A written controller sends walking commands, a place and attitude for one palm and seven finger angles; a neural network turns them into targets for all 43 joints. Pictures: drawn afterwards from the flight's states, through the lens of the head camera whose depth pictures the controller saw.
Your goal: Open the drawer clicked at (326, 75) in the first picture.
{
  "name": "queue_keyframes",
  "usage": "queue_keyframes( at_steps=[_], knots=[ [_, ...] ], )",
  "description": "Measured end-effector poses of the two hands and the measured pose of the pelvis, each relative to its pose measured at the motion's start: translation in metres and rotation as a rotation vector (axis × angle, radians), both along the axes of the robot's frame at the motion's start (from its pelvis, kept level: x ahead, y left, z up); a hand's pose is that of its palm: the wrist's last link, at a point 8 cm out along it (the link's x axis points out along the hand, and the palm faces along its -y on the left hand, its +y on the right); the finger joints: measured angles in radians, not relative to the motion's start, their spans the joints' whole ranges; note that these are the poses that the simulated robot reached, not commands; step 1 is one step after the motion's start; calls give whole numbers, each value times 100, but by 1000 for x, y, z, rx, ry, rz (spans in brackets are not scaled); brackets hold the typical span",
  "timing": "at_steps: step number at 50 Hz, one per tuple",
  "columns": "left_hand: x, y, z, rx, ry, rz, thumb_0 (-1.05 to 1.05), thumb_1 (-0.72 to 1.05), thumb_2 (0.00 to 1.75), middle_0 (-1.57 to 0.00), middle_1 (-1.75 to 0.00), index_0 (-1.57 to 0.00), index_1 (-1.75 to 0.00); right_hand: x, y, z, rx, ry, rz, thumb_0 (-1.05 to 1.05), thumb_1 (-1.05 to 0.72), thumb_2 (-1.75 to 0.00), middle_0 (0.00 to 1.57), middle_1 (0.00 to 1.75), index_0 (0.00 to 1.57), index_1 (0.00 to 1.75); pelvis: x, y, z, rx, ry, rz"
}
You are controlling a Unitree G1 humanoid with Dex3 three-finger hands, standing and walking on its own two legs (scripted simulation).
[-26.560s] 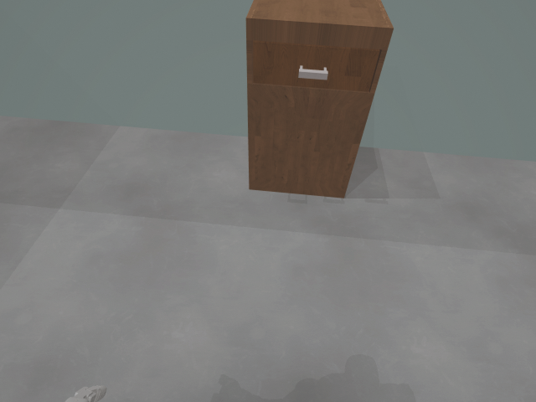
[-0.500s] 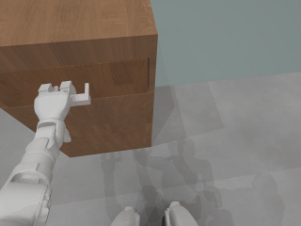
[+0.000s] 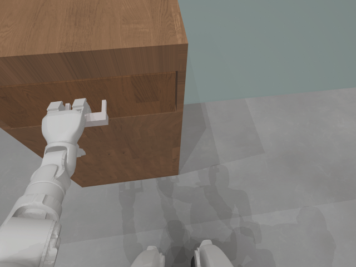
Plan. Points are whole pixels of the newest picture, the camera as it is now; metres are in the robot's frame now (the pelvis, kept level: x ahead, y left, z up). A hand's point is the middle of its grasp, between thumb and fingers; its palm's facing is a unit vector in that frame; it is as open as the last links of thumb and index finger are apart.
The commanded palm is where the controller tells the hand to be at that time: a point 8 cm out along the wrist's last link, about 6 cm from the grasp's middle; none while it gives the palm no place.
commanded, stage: close the thumb around the handle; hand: left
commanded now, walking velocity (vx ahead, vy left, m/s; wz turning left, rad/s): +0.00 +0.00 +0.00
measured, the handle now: (85, 113) +0.48 +0.24 +0.00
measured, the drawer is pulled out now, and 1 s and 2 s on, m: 0.00 0.01 0.13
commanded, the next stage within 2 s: pull the drawer open in 0.40 s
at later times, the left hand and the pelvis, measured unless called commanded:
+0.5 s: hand (73, 136) +0.42 +0.27 -0.03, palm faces -0.02 -0.02 -1.00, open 5.8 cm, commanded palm +0.41 +0.25 +0.03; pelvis -0.01 +0.00 +0.00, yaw +0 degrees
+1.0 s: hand (73, 142) +0.40 +0.26 -0.03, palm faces -0.03 -0.06 -1.00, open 5.8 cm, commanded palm +0.36 +0.25 +0.03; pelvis +0.01 +0.01 +0.01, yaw -2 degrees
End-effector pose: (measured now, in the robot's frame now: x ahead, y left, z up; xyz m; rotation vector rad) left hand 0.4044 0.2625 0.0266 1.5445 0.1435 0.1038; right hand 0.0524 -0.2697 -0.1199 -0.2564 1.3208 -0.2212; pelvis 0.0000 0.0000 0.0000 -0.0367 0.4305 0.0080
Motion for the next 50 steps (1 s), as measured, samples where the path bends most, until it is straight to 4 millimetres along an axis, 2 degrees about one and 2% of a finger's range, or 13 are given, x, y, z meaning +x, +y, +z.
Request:
queue_keyframes(
  at_steps=[16, 31, 40, 45, 50],
  knots=[
    [-2, 1, 4, -5, 28, 13, 0, 69, 82, -40, -133, -40, -133, -5, 3, 3, 10, -9, -10, 0, -90, -90, 21, 30, 20, 30, -3, -1, 4, 6, -16, -8],
    [-2, 0, 2, 8, 5, 26, 0, 70, 84, -41, -135, -36, -135, -13, -2, -2, -2, -2, -2, 0, -91, -90, 20, 30, 20, 30, -14, -2, -2, 4, -3, 2],
    [-5, 0, 3, -17, 41, 34, 1, 73, 80, -41, -135, -34, -135, -16, 3, 6, 8, -12, -34, 0, -90, -90, 21, 30, 20, 30, -6, 0, 5, 6, -17, -17],
    [-11, 0, 2, -30, 26, 14, 1, 73, 80, -40, -135, -33, -135, -8, 6, 8, 15, -10, -36, 0, -90, -90, 21, 30, 20, 30, 3, 3, 8, 6, -20, -25],
    [-19, 0, 1, -40, 3, 4, 1, 74, 81, -39, -135, -33, -135, 14, 11, 10, 22, -33, -31, 1, -91, -90, 20, 30, 20, 30, 13, 7, 10, 3, -24, -29]
  ],
)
